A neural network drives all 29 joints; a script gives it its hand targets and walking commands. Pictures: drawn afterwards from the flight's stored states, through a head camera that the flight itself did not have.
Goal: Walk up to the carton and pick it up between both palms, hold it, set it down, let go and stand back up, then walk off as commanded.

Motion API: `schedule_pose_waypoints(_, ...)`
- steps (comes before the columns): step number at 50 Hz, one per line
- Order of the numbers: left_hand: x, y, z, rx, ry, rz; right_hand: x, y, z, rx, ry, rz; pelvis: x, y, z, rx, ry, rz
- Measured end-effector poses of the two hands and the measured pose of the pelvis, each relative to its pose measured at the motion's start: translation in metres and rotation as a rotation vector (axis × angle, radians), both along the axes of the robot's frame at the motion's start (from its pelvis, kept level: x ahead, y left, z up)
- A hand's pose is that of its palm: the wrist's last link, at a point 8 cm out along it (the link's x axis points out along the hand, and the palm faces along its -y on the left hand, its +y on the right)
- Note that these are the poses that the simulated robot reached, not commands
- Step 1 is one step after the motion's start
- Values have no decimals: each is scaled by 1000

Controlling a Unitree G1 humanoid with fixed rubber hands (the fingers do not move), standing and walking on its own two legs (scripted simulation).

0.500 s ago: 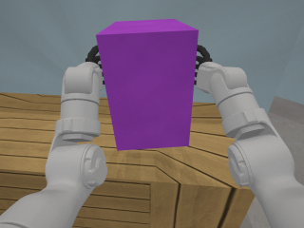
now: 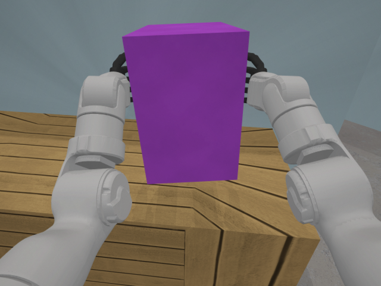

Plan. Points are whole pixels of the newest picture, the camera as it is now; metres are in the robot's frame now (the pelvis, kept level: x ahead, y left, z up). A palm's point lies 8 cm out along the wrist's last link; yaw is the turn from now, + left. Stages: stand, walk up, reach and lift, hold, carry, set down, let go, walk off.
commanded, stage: hold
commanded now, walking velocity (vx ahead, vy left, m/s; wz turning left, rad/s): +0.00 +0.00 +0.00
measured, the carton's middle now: (187, 94) +0.41 +0.00 +0.30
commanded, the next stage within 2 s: none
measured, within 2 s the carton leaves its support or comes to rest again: neither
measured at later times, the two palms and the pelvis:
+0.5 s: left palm (112, 88) +0.38 +0.15 +0.32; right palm (249, 90) +0.37 -0.12 +0.32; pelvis +0.01 +0.01 +0.00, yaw +1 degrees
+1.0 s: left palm (113, 85) +0.37 +0.14 +0.33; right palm (254, 88) +0.36 -0.13 +0.33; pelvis +0.00 +0.01 +0.00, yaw +0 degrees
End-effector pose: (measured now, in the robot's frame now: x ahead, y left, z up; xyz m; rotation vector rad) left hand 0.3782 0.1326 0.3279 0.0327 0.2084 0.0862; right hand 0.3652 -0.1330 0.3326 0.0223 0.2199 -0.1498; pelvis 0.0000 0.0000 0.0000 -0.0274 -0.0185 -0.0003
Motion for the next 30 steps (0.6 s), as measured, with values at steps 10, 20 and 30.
schedule_pose_waypoints(10, 4, 7, -10, -3, -2, 9, 6, 6, -13, 6, 4, 12, 6, 2, 0, -4, -1, 12)
schedule_pose_waypoints(20, 5, 11, -8, -10, -17, 13, 7, 11, -12, 20, -9, 12, 11, 7, 0, -5, -13, 15)
schedule_pose_waypoints(30, -2, 10, -4, -8, -23, 9, 0, 10, -7, 39, -11, 5, 11, 10, 0, -8, -35, 18)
